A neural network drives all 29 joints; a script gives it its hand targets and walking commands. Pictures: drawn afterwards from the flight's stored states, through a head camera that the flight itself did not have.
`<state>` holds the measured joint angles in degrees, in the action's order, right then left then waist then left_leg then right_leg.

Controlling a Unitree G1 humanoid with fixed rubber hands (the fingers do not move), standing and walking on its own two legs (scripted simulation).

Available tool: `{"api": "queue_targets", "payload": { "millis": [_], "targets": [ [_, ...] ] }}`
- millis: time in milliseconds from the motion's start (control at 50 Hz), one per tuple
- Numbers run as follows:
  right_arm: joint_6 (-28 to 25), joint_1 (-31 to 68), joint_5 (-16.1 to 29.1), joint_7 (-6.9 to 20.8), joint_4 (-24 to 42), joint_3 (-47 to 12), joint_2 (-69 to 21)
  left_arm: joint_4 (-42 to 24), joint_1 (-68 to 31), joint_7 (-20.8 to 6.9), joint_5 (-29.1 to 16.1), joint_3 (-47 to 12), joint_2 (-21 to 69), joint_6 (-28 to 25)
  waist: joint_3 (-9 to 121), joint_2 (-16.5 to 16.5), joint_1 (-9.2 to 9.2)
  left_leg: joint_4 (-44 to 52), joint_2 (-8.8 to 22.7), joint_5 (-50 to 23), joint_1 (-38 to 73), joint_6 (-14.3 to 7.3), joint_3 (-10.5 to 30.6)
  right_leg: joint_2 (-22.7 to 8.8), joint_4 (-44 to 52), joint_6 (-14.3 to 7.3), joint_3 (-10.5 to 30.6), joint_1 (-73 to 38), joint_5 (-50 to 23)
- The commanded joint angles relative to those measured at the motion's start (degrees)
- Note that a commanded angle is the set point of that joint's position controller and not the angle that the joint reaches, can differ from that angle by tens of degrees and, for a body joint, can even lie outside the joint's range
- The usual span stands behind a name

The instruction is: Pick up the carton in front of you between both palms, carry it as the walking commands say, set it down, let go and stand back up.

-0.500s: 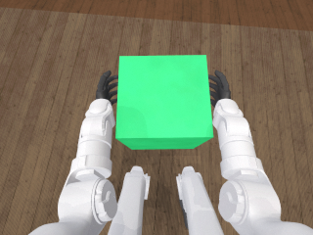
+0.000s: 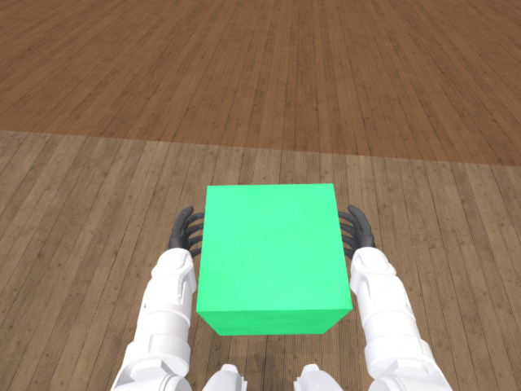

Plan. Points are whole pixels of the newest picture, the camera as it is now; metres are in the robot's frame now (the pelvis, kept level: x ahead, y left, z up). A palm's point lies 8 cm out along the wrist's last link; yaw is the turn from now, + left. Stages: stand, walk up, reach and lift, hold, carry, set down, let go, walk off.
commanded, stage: reach and lift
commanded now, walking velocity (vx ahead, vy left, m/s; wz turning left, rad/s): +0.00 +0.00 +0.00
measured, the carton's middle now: (270, 266) +0.34 +0.00 -0.10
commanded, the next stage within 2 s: hold in 1.34 s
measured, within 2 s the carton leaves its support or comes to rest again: neither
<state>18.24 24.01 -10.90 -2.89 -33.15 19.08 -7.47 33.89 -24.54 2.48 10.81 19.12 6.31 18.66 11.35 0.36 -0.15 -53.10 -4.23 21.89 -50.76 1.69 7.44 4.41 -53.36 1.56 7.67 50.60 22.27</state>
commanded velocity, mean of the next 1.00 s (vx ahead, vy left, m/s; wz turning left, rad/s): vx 0.00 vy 0.00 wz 0.00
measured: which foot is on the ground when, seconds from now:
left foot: down 0.00-1.00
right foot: down 0.00-1.00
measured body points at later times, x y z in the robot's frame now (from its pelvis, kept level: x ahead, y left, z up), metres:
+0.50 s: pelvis +0.01 +0.00 +0.06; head -0.02 +0.00 +0.51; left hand +0.32 +0.15 +0.07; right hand +0.32 -0.15 +0.08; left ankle +0.03 +0.13 -0.68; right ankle +0.03 -0.13 -0.68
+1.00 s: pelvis +0.02 +0.00 +0.06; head -0.01 +0.00 +0.51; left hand +0.32 +0.15 +0.08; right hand +0.32 -0.15 +0.09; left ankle +0.03 +0.13 -0.68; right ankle +0.03 -0.13 -0.68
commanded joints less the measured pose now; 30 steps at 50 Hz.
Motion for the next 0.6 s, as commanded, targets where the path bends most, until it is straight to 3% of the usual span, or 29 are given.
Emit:
{"api": "queue_targets", "payload": {
  "millis": [0, 140, 260, 440, 580],
  "targets": [
    [0.51, 26.76, 7.07, 13.81, -0.67, -33.87, -58.82, 0.04, -26.67, -14.00, -7.42, -33.75, 59.41, 0.22, 26.09, -0.53, -0.19, 10.60, -2.65, -18.97, 22.93, -0.93, -3.34, 2.65, 10.74, -0.63, -3.32, -21.42, -18.48],
    [5.02, 20.34, 8.19, 14.52, 4.02, -36.93, -58.45, -4.35, -20.16, -14.83, -8.59, -36.56, 59.14, 4.68, 18.63, -0.27, -0.15, 19.62, -1.80, -24.53, 33.83, -0.86, -2.89, 1.60, 19.97, -0.51, -2.85, -32.89, -24.31],
    [10.49, 16.64, 9.42, 15.20, 9.67, -39.45, -57.99, -10.35, -16.82, -15.46, -9.71, -39.28, 58.40, 10.12, 11.49, -0.41, 0.06, 26.65, -1.25, -25.16, 41.36, -0.67, -2.89, 1.01, 26.97, -0.49, -2.72, -40.60, -25.16],
    [15.79, 19.36, 6.63, 16.87, 7.94, -32.76, -56.28, -9.09, -19.81, -16.86, -6.66, -32.68, 56.32, 15.25, -2.02, -0.12, 0.01, 31.47, -0.85, -10.93, 41.10, -1.29, -3.62, 0.52, 31.84, -1.00, -3.33, -40.39, -11.00],
    [15.50, 25.97, 7.26, 17.68, 8.83, -33.55, -57.84, -9.86, -26.38, -17.60, -7.42, -33.57, 58.47, 15.03, 2.48, -0.37, 0.09, 30.82, -0.85, -10.32, 42.83, -1.44, -4.06, 0.42, 31.11, -1.13, -3.92, -41.55, -10.28]
  ]
}}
